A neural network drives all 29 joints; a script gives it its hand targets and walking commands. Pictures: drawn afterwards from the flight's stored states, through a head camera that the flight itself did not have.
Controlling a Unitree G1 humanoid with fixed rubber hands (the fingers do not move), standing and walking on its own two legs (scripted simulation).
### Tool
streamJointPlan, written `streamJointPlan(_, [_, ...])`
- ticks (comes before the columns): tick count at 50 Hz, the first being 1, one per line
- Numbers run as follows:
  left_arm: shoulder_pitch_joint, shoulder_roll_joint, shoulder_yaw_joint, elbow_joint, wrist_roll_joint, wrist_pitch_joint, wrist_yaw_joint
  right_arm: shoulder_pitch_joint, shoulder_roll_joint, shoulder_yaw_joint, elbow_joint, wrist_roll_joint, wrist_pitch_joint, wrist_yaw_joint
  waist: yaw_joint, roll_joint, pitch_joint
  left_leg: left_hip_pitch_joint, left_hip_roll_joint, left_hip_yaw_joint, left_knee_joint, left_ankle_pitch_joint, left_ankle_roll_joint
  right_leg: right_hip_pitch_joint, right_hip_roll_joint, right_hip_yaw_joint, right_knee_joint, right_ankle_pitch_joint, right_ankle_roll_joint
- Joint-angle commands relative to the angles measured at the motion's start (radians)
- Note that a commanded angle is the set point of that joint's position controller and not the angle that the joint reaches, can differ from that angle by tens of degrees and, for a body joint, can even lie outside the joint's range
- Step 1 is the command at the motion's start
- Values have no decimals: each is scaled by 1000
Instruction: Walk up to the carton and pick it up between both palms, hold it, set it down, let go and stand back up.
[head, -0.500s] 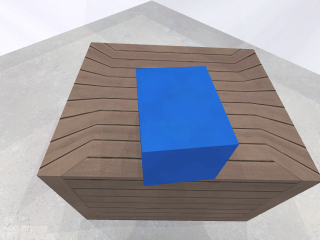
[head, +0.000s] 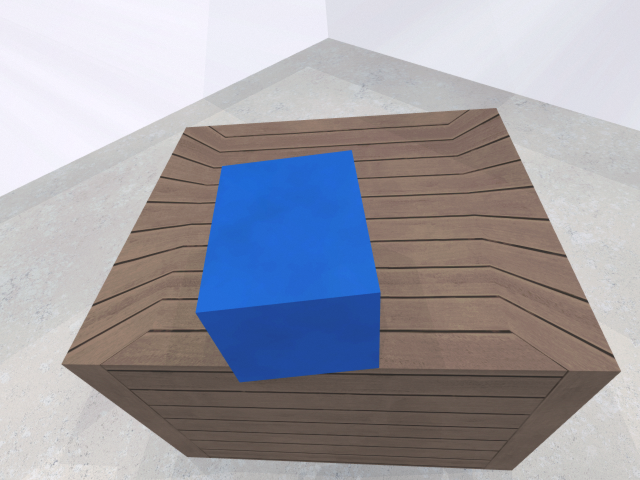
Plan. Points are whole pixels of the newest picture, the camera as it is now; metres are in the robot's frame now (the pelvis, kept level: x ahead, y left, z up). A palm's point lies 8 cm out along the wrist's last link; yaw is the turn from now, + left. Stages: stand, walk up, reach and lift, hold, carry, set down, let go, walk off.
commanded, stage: walk up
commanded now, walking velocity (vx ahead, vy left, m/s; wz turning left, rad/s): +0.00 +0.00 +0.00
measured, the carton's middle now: (297, 262) +0.47 +0.05 -0.03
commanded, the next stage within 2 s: none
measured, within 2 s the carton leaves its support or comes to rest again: neither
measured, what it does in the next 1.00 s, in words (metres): steps on the spot: left foot, then left foot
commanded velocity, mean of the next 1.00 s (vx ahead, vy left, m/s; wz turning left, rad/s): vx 0.05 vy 0.05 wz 0.00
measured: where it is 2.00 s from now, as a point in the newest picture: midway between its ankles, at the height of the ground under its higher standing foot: outside the picture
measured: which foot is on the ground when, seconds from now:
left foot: up 0.00-0.10, down 0.12-0.52, up 0.54-0.94, down 0.96-1.00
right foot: down 0.00-1.00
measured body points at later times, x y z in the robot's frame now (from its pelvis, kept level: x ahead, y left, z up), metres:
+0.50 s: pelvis -0.01 -0.02 +0.00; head +0.00 -0.03 +0.45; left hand -0.03 +0.20 -0.15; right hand -0.01 -0.22 -0.17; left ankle -0.05 +0.09 -0.74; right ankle -0.01 -0.09 -0.74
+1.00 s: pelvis +0.03 +0.07 -0.02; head +0.05 +0.09 +0.43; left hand -0.03 +0.29 -0.18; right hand +0.11 -0.15 -0.16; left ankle +0.09 +0.19 -0.75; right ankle -0.01 -0.09 -0.74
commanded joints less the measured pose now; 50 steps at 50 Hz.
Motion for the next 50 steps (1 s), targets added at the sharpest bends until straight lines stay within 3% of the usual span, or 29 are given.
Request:
streamJointPlan(1, [48,142,11,-8,16,-17,26,39,-20,11,-5,26,-13,-16,16,-224,31,60,-6,15,-266,-45,5,56,-210,235,-135,267,-135])
streamJointPlan(3, [13,174,24,-24,12,-9,30,97,-6,22,24,32,-25,-29,2,-198,-20,91,2,23,-470,25,13,164,-233,251,-72,423,-156])
streamJointPlan(4, [20,153,25,-18,5,-6,30,125,-2,28,39,32,-39,-36,-14,-167,-38,198,29,7,-628,234,14,144,-222,239,-36,518,-131])
streamJointPlan(5, [50,119,22,-8,-7,-11,21,127,-18,26,55,26,-51,-43,10,-126,-75,336,67,-33,-607,415,13,77,-190,218,-4,559,-96])
streamJointPlan(6, [102,77,14,4,-20,-18,13,118,-59,20,52,16,-58,-44,46,-54,-114,454,127,-87,-526,587,30,-8,-145,178,19,472,-65])
streamJointPlan(7, [148,53,9,16,-22,-16,12,104,-86,17,41,11,-56,-41,77,10,-116,516,177,-141,-507,652,58,-93,-99,145,20,230,-45])
streamJointPlan(8, [128,2,-7,26,-25,-8,17,32,-41,34,54,16,-52,-31,77,155,-11,301,187,-129,-519,580,94,-9,-63,103,-92,74,-36])
streamJointPlan(9, [64,55,1,18,-13,-6,20,11,11,45,58,5,-51,-21,60,200,34,212,136,-112,-553,476,72,87,-87,124,-101,131,-32])
streamJointPlan(11, [37,147,28,11,-8,-9,16,27,45,53,54,0,-59,-22,49,169,39,255,87,-47,-573,519,40,89,-107,140,-51,279,-49])
streamJointPlan(17, [86,76,8,86,0,2,16,91,-15,38,92,23,-46,-26,37,-77,159,203,85,-56,-570,252,31,21,-94,144,-134,129,-39])
streamJointPlan(21, [107,70,5,105,-7,5,18,80,-13,45,95,19,-48,-26,44,-148,168,216,89,-56,-564,243,31,-4,-85,142,-159,75,-30])
streamJointPlan(24, [117,63,0,114,-11,0,20,90,-13,43,103,20,-50,-25,44,-151,130,231,78,-46,-555,246,23,22,-87,152,-158,99,-25])
streamJointPlan(25, [266,241,70,109,17,5,27,73,-155,-2,88,4,-26,-15,131,-126,49,-36,-19,95,-240,-149,-12,219,-300,446,-249,-549,-91])
streamJointPlan(26, [325,316,92,128,12,22,37,-30,-138,-5,27,-16,-14,-2,162,-205,130,-221,1,79,-21,-197,-29,171,-452,676,-370,-785,-134])
streamJointPlan(27, [268,308,92,129,12,32,45,-54,-114,-6,2,-30,-8,8,126,-181,197,-245,45,24,86,-130,-34,53,-495,702,-412,-812,-153])
streamJointPlan(31, [195,154,77,93,10,-9,29,-5,-9,-4,12,-29,-46,30,69,-125,126,-208,82,-12,139,29,-38,61,-352,458,-345,-343,-98])
streamJointPlan(34, [220,137,73,96,8,-36,21,13,-10,-18,13,-22,-46,33,64,-114,60,-214,46,17,161,132,-57,133,-270,296,-292,-156,-44])
streamJointPlan(35, [130,144,62,55,9,-36,32,1,-30,-34,8,-5,-28,14,34,-105,138,-197,26,12,102,106,-72,98,-284,219,-168,452,-57])
streamJointPlan(36, [177,157,65,59,10,-41,33,-5,-13,-27,-2,6,-19,3,54,-158,91,-156,19,34,67,66,-77,97,-275,167,-96,777,-71])
streamJointPlan(37, [207,157,64,76,14,-45,32,-13,-6,-23,-11,14,-11,-5,61,-251,80,-161,18,41,43,52,-81,116,-267,133,-62,925,-74])
streamJointPlan(40, [245,161,62,73,28,-35,32,-35,-44,-19,-51,25,5,-5,93,-392,76,-160,31,46,13,83,-94,92,-266,113,-44,877,-95])
streamJointPlan(41, [210,73,14,108,10,-23,30,-61,32,12,-86,34,-11,5,27,-500,47,5,40,31,-170,109,-74,4,-87,-1,-78,591,-73])
streamJointPlan(42, [169,73,18,94,24,-16,23,-39,4,7,-71,36,-20,5,29,-522,53,42,0,94,-235,145,-81,-22,-47,-13,-77,433,-63])
streamJointPlan(44, [151,129,36,77,32,-6,18,20,-53,0,-37,22,-27,-8,24,-442,65,142,-29,133,-366,243,-89,-64,-76,25,-31,337,-63])
streamJointPlan(46, [177,153,45,79,25,0,13,140,-111,-4,4,17,-43,-19,-6,-316,13,331,12,84,-482,402,-84,-144,-90,53,63,204,-33])
streamJointPlan(47, [209,115,41,86,17,2,11,200,-139,-4,19,8,-56,-22,-6,-172,-26,436,118,-18,-482,461,-84,-219,-70,46,130,-19,-5])
streamJointPlan(48, [250,36,23,74,7,12,11,187,-203,-13,1,0,-59,-23,15,101,-32,370,330,-235,-543,452,-45,-265,-15,7,221,-309,27])
streamJointPlan(49, [294,15,19,81,-4,38,18,115,-215,-7,-22,2,-47,-20,33,228,-34,117,401,-327,-669,95,65,-124,-8,48,337,-398,20])
streamJointPlan(50, [257,57,30,76,3,58,18,9,-184,-6,-41,-8,-37,-14,39,321,80,-81,373,-388,-762,-223,109,-66,-32,78,365,-350,15])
